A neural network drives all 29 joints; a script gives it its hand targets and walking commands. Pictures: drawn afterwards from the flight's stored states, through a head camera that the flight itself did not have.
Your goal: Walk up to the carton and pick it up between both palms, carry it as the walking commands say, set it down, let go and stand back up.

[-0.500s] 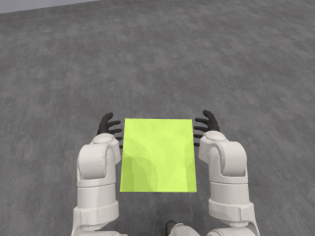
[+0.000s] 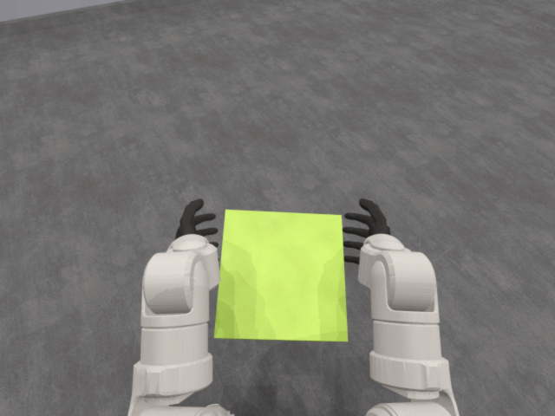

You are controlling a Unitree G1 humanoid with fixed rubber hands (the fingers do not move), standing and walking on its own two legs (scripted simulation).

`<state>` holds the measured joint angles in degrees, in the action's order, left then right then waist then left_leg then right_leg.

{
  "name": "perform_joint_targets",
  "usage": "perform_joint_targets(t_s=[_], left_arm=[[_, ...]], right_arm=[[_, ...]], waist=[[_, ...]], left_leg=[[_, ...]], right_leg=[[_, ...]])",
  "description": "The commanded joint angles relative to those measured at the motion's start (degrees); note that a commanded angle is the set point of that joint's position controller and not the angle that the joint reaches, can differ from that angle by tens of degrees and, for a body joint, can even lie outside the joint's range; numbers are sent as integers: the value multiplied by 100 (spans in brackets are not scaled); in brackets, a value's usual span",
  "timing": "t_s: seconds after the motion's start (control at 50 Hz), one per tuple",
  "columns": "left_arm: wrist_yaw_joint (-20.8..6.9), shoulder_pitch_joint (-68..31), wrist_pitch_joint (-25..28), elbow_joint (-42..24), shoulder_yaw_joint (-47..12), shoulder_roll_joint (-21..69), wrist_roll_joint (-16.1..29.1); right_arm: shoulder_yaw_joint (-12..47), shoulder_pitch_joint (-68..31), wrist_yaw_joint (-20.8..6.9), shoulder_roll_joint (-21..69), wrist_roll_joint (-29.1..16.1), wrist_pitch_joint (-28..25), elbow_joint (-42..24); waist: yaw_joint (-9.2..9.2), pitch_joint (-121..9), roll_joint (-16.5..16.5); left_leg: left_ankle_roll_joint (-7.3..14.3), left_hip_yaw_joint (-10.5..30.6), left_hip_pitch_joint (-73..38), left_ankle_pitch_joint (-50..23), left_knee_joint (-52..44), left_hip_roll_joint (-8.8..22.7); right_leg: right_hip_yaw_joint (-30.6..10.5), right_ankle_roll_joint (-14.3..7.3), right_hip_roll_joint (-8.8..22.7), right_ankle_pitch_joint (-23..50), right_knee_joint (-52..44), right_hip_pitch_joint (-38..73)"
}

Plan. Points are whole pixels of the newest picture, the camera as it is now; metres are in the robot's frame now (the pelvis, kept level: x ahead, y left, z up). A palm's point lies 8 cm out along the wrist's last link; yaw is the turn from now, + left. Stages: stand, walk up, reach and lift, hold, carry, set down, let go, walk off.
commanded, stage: carry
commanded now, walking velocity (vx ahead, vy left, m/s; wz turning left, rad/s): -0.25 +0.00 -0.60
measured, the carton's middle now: (278, 280) +0.32 +0.02 -0.02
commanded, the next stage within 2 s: none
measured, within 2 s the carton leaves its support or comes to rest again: neither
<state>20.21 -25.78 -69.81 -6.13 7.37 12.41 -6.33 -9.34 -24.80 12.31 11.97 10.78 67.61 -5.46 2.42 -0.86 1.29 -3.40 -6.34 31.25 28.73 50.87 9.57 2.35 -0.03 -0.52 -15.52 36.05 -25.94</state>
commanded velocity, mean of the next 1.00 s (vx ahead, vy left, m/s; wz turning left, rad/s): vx -0.25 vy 0.00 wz -0.60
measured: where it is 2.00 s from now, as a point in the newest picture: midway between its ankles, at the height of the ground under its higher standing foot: outside the picture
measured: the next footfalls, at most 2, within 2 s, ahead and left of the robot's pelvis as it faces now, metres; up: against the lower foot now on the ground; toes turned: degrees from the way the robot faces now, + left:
left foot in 0.26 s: -0.04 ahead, +0.12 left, +0.00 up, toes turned -5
right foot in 0.60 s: -0.26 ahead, -0.10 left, +0.00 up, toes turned -26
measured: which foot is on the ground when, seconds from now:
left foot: up 0.00-0.24, down 0.26-0.60, up 0.62-0.94, down 0.96-1.00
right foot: down 0.00-0.26, up 0.28-0.58, down 0.60-0.96, up 0.98-1.00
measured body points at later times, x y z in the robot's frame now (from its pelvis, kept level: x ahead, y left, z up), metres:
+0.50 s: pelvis -0.18 +0.04 +0.02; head -0.15 +0.06 +0.46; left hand +0.16 +0.10 +0.09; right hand +0.11 -0.15 +0.10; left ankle -0.08 +0.13 -0.72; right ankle -0.24 -0.09 -0.66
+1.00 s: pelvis -0.36 +0.12 +0.00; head -0.31 +0.12 +0.45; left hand -0.02 +0.03 +0.06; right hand -0.18 -0.17 +0.09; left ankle -0.31 +0.20 -0.72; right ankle -0.31 -0.06 -0.70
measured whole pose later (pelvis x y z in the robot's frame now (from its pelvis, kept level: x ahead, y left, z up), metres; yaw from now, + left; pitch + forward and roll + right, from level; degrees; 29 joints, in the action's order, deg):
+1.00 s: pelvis -0.36 +0.12 +0.00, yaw -36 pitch +5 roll +1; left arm 14.3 -22.5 -68.9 -7.9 6.9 11.0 -9.5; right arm -7.3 -24.4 17.8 11.9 5.5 67.5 -5.8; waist -2.6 -0.5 -4.6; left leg 1.4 -6.3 20.9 18.8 35.1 0.2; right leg -7.2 3.7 -2.7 -12.7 35.5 -35.5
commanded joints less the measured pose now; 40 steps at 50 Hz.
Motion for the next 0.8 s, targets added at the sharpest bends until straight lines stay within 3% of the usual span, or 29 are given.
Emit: perform_joint_targets(t_s=[0.0,0.02,0.04,0.08,0.14,0.18,0.2,0.22,0.24,0.26,0.28,0.3,0.32,0.34,0.38,0.4,0.48,0.52,0.54,0.56,0.58,0.6,0.62,0.64,0.66,0.68,0.72,0.78], left_arm=[[-2723,-2456,30,-52,-3333,5919,2402],[-2691,-2615,82,-313,-3305,5908,2382],[-2640,-2812,128,-562,-3204,5801,2325],[-2526,-2818,176,-887,-3185,5741,2214],[-2426,-2393,185,-871,-3209,5610,2035],[-2407,-2211,191,-821,-3282,5541,2006],[-2401,-2170,189,-800,-3330,5516,2024],[-2395,-2183,183,-804,-3404,5510,2070],[-2399,-2170,161,-755,-3503,5537,2128],[-2439,-2272,126,-921,-3648,5585,2204],[-2440,-2565,130,-1050,-3831,5706,2359],[-2452,-2716,153,-899,-3865,5748,2419],[-2462,-2948,175,-902,-3912,5791,2451],[-2488,-3019,160,-825,-3947,5815,2550],[-2513,-3035,95,-873,-3976,5744,2721],[-2513,-2977,47,-785,-3953,5704,2760],[-2573,-2723,-87,-126,-3800,5759,2836],[-2636,-2674,-114,125,-3694,5849,2827],[-2670,-2643,-112,226,-3642,5895,2796],[-2707,-2600,-102,326,-3565,5907,2731],[-2746,-2585,-91,428,-3462,5902,2659],[-2765,-2543,-44,526,-3412,5814,2583],[-2774,-2671,34,471,-3363,5946,2648],[-2796,-2833,48,268,-3292,5953,2624],[-2784,-2902,82,84,-3264,5939,2547],[-2741,-2890,115,-111,-3220,5907,2471],[-2630,-2984,176,-474,-3106,5806,2330],[-2505,-2558,199,-463,-3045,5622,2085]], right_arm=[[3797,-2645,-1808,6203,-2768,73,-287],[3886,-2788,-1848,6240,-2935,53,-437],[3996,-2942,-1865,6306,-3106,51,-550],[4114,-2988,-1884,6351,-3289,96,-724],[4038,-2626,-1893,6268,-3309,189,-545],[3945,-2476,-1912,6211,-3256,224,-429],[3886,-2383,-1920,6191,-3213,235,-357],[3823,-2218,-1932,6179,-3155,234,-271],[3747,-2107,-1945,6114,-3061,215,-211],[3700,-1927,-1974,6083,-3008,143,7],[3790,-1863,-2019,6309,-3002,129,29],[3736,-1926,-2033,6265,-2947,129,22],[3697,-2251,-2035,6196,-2888,87,-162],[3630,-2435,-2003,6105,-2797,62,-324],[3411,-2419,-1942,5998,-2706,48,-394],[3330,-2321,-1918,5935,-2648,66,-331],[3193,-2033,-1850,5767,-2403,126,82],[3215,-2004,-1835,5764,-2339,112,241],[3237,-2021,-1826,5766,-2324,96,290],[3260,-2036,-1818,5776,-2324,74,314],[3325,-2091,-1812,5846,-2347,52,321],[3424,-2278,-1820,5865,-2353,41,183],[3634,-2899,-1811,6070,-2528,33,-173],[3687,-3066,-1810,6180,-2692,14,-130],[3797,-3081,-1829,6297,-2876,-1,-166],[3885,-3006,-1852,6346,-3017,3,-218],[3990,-3084,-1857,6370,-3228,49,-385],[3963,-2842,-1845,6296,-3286,166,-282]], waist=[[-252,-2993,-1288],[-274,-2799,-1091],[-274,-2643,-1141],[-214,-2590,-1250],[-146,-2800,-1413],[-102,-2883,-1498],[-114,-2908,-1529],[-187,-2898,-1483],[-175,-2820,-871],[-200,-2482,1439],[-269,-2142,1969],[-293,-2184,1211],[-266,-2083,539],[-237,-2083,412],[-185,-2170,753],[-198,-2222,949],[-307,-2365,1381],[-322,-2346,1479],[-278,-2317,1360],[-252,-2227,1037],[-260,-2135,458],[-196,-2195,-1347],[-121,-2066,-2425],[-181,-2066,-1850],[-248,-2128,-1372],[-272,-2158,-1190],[-234,-2289,-1212],[-157,-2516,-1402]], left_leg=[[-126,627,711,767,1933,-420],[-83,626,572,268,1994,-401],[-53,555,496,-139,1751,-399],[-31,288,224,-367,1111,-650],[53,232,-310,-107,109,-910],[136,193,-883,-21,-747,-1074],[190,115,-1329,-138,-1391,-1127],[269,-45,-2089,-507,-2371,-1084],[350,464,-2814,-539,-3035,-561],[1105,2423,-2748,-776,-3498,1251],[1767,2577,-1892,-2437,-3396,2392],[1805,2085,-1630,-3568,-3185,2047],[1522,1381,-1573,-4138,-2950,1610],[1271,859,-1811,-4248,-2684,1292],[1077,301,-2500,-4704,-2314,821],[1098,245,-2740,-4915,-2228,794],[1268,411,-2804,-4278,-2316,1101],[1203,497,-2834,-4120,-2297,1200],[1051,390,-2706,-4110,-2118,1156],[790,227,-2377,-3894,-1780,1004],[455,4,-1666,-3268,-1282,831],[-23,-255,-6,-1161,-537,275],[-160,-63,876,847,461,-194],[-102,421,707,572,1177,-270],[-66,475,613,155,1461,-402],[-21,452,600,-303,1559,-417],[-28,250,567,-593,1281,-566],[6,231,336,-179,603,-797]], right_leg=[[-2080,-962,2043,6067,-495,2635],[-1805,-797,1832,4817,-671,2078],[-1570,-680,1625,3668,-801,1728],[-1465,-593,1345,2257,-1102,1473],[-1779,-571,1346,1991,-1395,1656],[-1910,-444,1280,1900,-1602,1607],[-1891,-284,1175,1797,-1705,1484],[-1671,18,938,1619,-1716,1126],[-1455,267,648,827,-1343,470],[-414,524,-268,-516,255,-822],[16,430,-176,-1850,2138,-1254],[-250,310,-69,-1628,3193,-970],[-383,241,-48,-1180,3782,-909],[-452,225,83,-822,4042,-1001],[-82,448,76,-759,3363,-1179],[81,510,16,-953,2878,-1096],[445,356,-100,-1327,1159,-267],[512,247,-139,-1180,238,17],[503,196,-116,-632,-528,303],[259,176,2,-122,-1205,661],[-333,126,427,228,-1529,1162],[-2227,-379,1953,2787,-1345,1876],[-2832,-1036,2524,4679,-1129,1937],[-2396,-970,2210,4792,-1014,1726],[-1945,-746,1898,4027,-982,1522],[-1670,-562,1658,3454,-880,1443],[-1462,-493,1362,2929,-815,1500],[-1906,-574,1412,2599,-1078,1877]])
